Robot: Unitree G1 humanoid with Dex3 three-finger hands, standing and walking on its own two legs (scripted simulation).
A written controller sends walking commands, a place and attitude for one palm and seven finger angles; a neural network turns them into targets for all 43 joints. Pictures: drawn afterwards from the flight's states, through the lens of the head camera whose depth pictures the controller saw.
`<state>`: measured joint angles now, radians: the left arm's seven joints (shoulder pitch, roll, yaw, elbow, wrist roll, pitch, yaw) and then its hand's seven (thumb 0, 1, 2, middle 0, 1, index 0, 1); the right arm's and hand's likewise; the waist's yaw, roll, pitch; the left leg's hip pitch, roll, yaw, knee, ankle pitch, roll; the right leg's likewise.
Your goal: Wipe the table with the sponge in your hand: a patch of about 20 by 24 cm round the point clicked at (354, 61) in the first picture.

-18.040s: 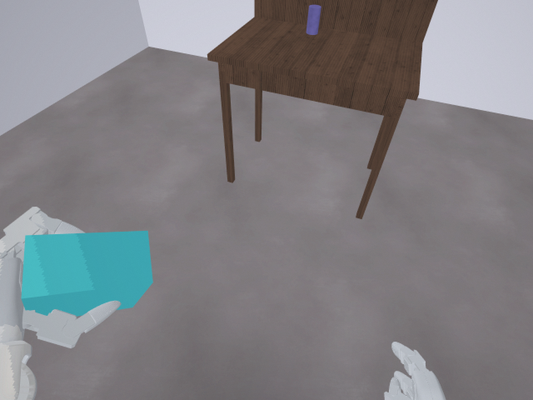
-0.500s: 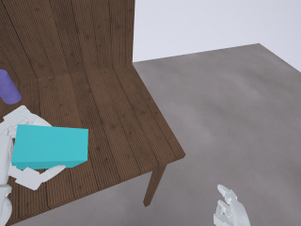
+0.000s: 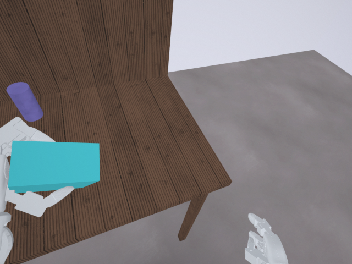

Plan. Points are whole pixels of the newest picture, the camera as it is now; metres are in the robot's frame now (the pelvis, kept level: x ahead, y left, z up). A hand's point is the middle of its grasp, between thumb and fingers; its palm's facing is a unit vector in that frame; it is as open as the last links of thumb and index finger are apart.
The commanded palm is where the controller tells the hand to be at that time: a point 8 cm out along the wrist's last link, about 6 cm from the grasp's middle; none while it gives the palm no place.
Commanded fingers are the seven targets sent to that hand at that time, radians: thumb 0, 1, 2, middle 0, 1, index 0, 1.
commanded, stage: look again from close up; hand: left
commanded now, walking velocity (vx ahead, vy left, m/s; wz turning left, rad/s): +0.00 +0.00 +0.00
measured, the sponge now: (66, 168) +0.23 +0.22 +0.14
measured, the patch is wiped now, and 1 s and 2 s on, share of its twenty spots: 0.00 0.00 0.00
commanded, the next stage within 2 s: shuffle to correct the standing spot in 0.26 s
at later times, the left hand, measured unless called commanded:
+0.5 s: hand (79, 161) +0.24 +0.20 +0.16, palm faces +0.35 -0.85 -0.39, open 10.2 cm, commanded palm +0.18 +0.23 +0.18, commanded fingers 0.00 0.10 1.30 -1.20 -1.60 -1.20 -1.60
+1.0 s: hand (116, 157) +0.25 +0.14 +0.16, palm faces +0.32 -0.87 -0.38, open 10.2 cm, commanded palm +0.20 +0.18 +0.18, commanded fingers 0.00 0.10 1.30 -1.20 -1.60 -1.20 -1.60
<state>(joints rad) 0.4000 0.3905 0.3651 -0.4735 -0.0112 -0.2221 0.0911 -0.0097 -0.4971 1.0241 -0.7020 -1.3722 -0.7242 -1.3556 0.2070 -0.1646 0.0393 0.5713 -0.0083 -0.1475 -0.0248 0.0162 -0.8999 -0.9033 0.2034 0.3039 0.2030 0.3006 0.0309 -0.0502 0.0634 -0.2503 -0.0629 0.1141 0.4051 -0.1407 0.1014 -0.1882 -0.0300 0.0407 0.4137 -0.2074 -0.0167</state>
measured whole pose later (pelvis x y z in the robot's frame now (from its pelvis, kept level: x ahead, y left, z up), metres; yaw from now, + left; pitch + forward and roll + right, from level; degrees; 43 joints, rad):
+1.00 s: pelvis +0.03 -0.10 +0.00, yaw +0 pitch +0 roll -1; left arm 0.45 0.39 0.36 -0.50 -0.08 -0.14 0.07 -0.01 -0.50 1.03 -0.70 -1.37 -0.72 -1.35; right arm 0.21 -0.20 -0.02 0.55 0.02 -0.07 -0.05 0.02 -0.90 -0.90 0.20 0.30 0.20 0.30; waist 0.01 -0.01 0.02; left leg -0.29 0.08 0.05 0.52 -0.23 -0.02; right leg -0.18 0.11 -0.01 0.43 -0.25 -0.08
